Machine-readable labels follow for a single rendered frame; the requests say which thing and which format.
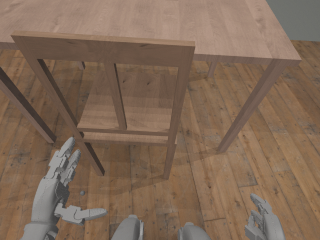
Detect right robot hand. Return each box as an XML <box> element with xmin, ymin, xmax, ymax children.
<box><xmin>245</xmin><ymin>193</ymin><xmax>286</xmax><ymax>240</ymax></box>

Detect robot shin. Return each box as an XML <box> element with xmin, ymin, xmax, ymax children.
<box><xmin>128</xmin><ymin>214</ymin><xmax>138</xmax><ymax>219</ymax></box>
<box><xmin>184</xmin><ymin>222</ymin><xmax>194</xmax><ymax>226</ymax></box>

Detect left robot shin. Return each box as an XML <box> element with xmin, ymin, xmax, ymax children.
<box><xmin>128</xmin><ymin>214</ymin><xmax>138</xmax><ymax>219</ymax></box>

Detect table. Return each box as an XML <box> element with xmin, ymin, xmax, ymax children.
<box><xmin>0</xmin><ymin>0</ymin><xmax>302</xmax><ymax>153</ymax></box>

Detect left robot hand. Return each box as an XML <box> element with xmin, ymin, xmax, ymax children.
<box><xmin>31</xmin><ymin>137</ymin><xmax>108</xmax><ymax>226</ymax></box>

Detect chair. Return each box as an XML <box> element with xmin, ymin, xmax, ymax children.
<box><xmin>10</xmin><ymin>30</ymin><xmax>196</xmax><ymax>180</ymax></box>

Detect right robot shin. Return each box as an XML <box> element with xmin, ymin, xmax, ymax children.
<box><xmin>184</xmin><ymin>222</ymin><xmax>194</xmax><ymax>226</ymax></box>

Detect left robot forearm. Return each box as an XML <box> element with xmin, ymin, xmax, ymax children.
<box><xmin>20</xmin><ymin>221</ymin><xmax>59</xmax><ymax>240</ymax></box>

